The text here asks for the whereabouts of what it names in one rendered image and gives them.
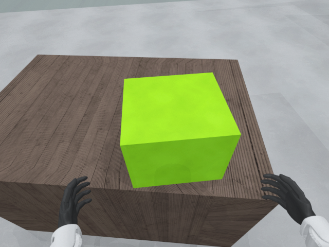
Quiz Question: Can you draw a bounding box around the robot left hand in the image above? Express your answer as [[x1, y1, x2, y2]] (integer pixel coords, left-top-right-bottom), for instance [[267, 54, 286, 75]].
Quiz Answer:
[[58, 176, 92, 228]]

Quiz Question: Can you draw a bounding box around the right robot forearm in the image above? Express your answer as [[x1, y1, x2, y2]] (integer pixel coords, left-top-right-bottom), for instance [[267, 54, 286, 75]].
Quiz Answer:
[[300, 216, 329, 247]]

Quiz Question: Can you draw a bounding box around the pedestal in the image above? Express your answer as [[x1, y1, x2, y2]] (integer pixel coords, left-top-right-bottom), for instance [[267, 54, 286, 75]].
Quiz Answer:
[[0, 55, 279, 247]]

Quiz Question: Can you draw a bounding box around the carton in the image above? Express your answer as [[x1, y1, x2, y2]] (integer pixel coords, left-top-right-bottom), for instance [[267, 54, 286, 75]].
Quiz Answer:
[[120, 73, 241, 188]]

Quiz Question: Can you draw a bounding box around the robot right hand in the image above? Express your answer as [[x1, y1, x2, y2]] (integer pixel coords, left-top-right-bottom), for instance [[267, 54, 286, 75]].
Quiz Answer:
[[261, 173, 316, 225]]

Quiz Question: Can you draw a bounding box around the left robot forearm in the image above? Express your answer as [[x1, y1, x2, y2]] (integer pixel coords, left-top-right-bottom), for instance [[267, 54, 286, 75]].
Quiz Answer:
[[50, 224, 84, 247]]

